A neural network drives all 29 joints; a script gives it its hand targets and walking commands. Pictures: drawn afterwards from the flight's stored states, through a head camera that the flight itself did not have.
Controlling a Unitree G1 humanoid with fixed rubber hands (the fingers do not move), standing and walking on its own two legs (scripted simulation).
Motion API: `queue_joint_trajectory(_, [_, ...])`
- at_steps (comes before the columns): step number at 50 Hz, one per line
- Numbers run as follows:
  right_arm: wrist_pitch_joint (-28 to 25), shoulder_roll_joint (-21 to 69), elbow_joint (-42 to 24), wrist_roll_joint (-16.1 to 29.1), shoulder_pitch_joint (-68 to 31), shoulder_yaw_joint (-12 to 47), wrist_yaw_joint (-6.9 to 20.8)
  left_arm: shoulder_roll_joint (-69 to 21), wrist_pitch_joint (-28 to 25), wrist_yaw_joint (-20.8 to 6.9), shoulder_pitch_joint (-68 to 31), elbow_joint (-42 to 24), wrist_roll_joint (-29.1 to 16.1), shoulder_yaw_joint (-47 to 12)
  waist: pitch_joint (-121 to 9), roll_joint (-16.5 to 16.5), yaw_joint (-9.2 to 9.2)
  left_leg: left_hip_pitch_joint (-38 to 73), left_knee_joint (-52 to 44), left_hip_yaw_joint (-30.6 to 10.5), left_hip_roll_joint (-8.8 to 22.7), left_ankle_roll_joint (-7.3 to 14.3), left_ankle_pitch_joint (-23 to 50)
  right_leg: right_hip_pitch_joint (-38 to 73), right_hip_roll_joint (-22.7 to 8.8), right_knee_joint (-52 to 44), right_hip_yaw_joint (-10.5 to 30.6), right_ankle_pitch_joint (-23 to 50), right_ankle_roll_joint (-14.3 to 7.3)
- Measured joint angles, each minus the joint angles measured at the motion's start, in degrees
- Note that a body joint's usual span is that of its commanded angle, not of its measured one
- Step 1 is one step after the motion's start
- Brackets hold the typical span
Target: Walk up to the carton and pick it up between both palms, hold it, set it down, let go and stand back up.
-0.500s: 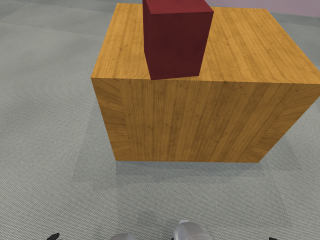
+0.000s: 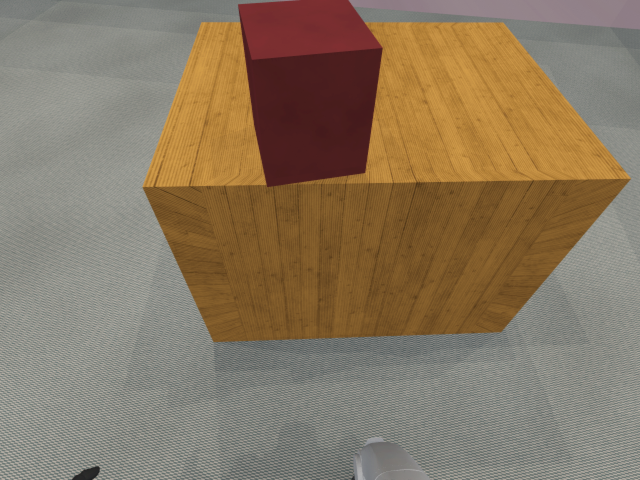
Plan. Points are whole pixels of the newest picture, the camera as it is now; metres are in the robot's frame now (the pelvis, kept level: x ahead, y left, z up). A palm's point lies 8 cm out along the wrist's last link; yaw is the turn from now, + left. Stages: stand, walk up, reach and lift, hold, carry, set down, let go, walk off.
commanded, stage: walk up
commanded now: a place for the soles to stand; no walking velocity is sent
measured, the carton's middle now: (305, 94) +0.75 +0.02 +0.07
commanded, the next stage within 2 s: none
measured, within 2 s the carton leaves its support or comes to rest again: neither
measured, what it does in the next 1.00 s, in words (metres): walks ahead: right foot, then left foot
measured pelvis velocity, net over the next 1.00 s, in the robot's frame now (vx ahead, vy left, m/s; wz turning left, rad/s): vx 0.33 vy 0.03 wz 0.06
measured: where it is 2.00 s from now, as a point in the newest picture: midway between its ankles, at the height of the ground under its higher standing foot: (315, 423)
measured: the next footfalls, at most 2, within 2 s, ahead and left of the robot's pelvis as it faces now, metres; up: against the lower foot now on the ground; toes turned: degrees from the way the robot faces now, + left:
right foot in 0.08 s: +0.16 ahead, -0.13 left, +0.00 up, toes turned +1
left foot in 0.66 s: +0.37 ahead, +0.10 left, +0.00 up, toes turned +6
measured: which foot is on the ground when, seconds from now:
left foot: down 0.00-0.10, up 0.12-0.64, down 0.66-1.00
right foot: up 0.00-0.06, down 0.08-0.68, up 0.70-1.00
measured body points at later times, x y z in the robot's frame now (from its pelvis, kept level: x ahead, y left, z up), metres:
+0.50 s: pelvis +0.16 -0.04 -0.01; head +0.18 -0.08 +0.44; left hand +0.17 +0.28 -0.10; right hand +0.28 -0.35 -0.15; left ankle +0.23 +0.09 -0.67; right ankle +0.12 -0.13 -0.72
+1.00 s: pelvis +0.33 +0.03 +0.00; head +0.35 +0.06 +0.45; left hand +0.43 +0.33 -0.13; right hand +0.37 -0.28 -0.10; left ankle +0.33 +0.10 -0.72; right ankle +0.39 -0.13 -0.64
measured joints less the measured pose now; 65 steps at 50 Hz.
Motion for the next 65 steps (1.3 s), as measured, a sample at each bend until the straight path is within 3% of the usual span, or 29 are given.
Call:
queue_joint_trajectory(4, [0.6,-0.65,-0.01,0.0,1.54,-0.01,0.05,0.48,-1.06,-0.24,0.44,-0.27,0.0,-0.01,-0.3,-2.24,-0.09,4.33,1.18,-0.01,0.27,-0.15,-4.34,5.7,-0.94,-5.62,-0.42,3.25,0.03])
queue_joint_trajectory(6, [0.95,-1.03,0.02,0.0,0.71,0.0,0.05,-0.37,-2.08,-0.23,0.53,-0.22,-0.01,-0.01,-0.17,-0.78,-0.09,2.55,7.88,-2.05,2.0,-0.14,-6.1,6.17,0.3,-3.62,-2.6,6.44,-0.83])
queue_joint_trajectory(9, [1.66,-0.53,-0.42,0.0,-3.06,0.0,0.05,-2.03,-2.97,-0.11,2.11,-0.72,0.0,-0.02,-0.19,0.14,0.1,-4.72,21.28,-4.49,-0.67,-0.15,-5.91,7.42,0.75,-2.72,-4.38,2.2,-2.34])
queue_joint_trajectory(12, [1.65,-0.98,-2.13,0.0,-7.62,-0.01,0.07,-3.23,-3.0,-0.07,4.74,-0.13,0.0,-0.02,-0.23,1.12,0.08,-10.68,25.91,-4.57,-3.42,-0.15,-2.72,9.52,0.91,-4.63,-4.49,1.56,-2.44])
queue_joint_trajectory(21, [1.54,-2.13,-3.34,0.0,-12.38,0.01,0.29,-3.75,-4.47,1.36,9.35,0.08,0.0,-0.01,-0.27,5.41,1.26,-20.52,25.99,-4.63,-3.57,-0.15,5.02,16.26,1.06,-6.97,-5.6,-2.72,-2.71])
queue_joint_trajectory(30, [2.0,-1.73,-3.36,0.0,-13.74,0.02,1.13,-3.76,-5.09,2.58,10.58,-0.2,0.0,-0.01,-0.29,7.86,1.24,-22.89,19.56,-4.67,-3.55,-0.15,6.29,20.57,1.09,-6.98,-5.63,-8.76,-0.36])
queue_joint_trajectory(34, [1.39,-0.49,-3.4,0.01,-14.55,0.04,1.51,-3.56,-4.83,2.82,10.09,-1.08,0.0,0.0,-0.27,6.33,1.23,-20.62,10.56,-4.26,-4.05,0.18,7.7,22.22,0.43,-6.35,-5.5,-11.87,0.8])
queue_joint_trajectory(36, [-0.17,0.91,-3.65,0.01,-13.93,0.02,1.51,-3.45,-4.24,2.84,8.59,-1.26,0.0,-0.01,0.04,3.25,1.12,-19.52,10.71,-2.68,-5.88,1.45,6.35,19.14,-1.21,1.98,-3.45,-9.43,0.8])
queue_joint_trajectory(40, [-1.24,1.4,-4.01,0.0,-10.4,0.02,1.49,-4.24,-4.18,2.84,6.26,-3.44,0.0,-0.01,-0.01,2.33,1.19,-15.6,8.86,-2.51,-5.99,2.85,3.74,10.85,0.1,16.4,-1.81,-8.77,0.73])
queue_joint_trajectory(47, [-1.54,2.13,-4.03,0.0,-4.21,0.02,0.46,-3.39,-3.95,2.84,2.6,-6.58,0.0,-0.01,0.29,-0.03,1.08,-7.86,3.6,-2.48,-6.06,2.88,2.69,-1.87,0.08,17.38,1.26,-3.34,0.72])
queue_joint_trajectory(51, [-1.48,2.89,-4.04,0.0,-2.64,0.02,0.01,-3.34,-2.79,2.86,2.04,-6.63,0.0,-0.02,0.31,-1.34,1.03,-3.77,2.24,-2.44,-6.13,2.76,1.42,-3.66,0.08,14.27,1.94,-0.84,0.72])
queue_joint_trajectory(57, [0.35,3.6,-4.25,0.0,-5.55,0.02,-0.01,-3.32,-2.1,3.7,1.4,-5.39,-0.01,-0.01,0.49,-2.1,1.03,-3.26,2.54,-2.38,-7.56,2.13,-0.18,-0.49,0.1,1.48,0.24,5.55,0.73])
queue_joint_trajectory(59, [1.35,3.38,-4.74,0.0,-7.41,0.01,-0.01,-3.31,-2.1,4.1,1.55,-4.23,-0.01,-0.01,0.46,-1.54,1.07,-4.11,4.57,-2.34,-7.81,1.73,-1.62,3.14,0.08,-4.76,-1.6,9.74,0.73])
queue_joint_trajectory(61, [2.27,2.74,-4.86,0.0,-10.67,0.0,-0.03,-3.88,-2.15,4.51,1.49,-2.94,-0.01,-0.03,1.24,0.75,1.04,-6.1,9.04,-2.48,-6.66,1.63,-3.16,4.45,1.03,-6.34,-2.44,6.01,-0.15])
queue_joint_trajectory(65, [2.99,2.77,-5.68,0.0,-15.87,0.01,-0.24,-4.71,-2.16,4.54,1.64,-2.48,0.0,-0.02,2.74,3.52,1.0,-10.08,16.87,-2.9,-6.39,1.63,-6.17,4.43,1.27,-6.31,-3.02,6.5,-1.3])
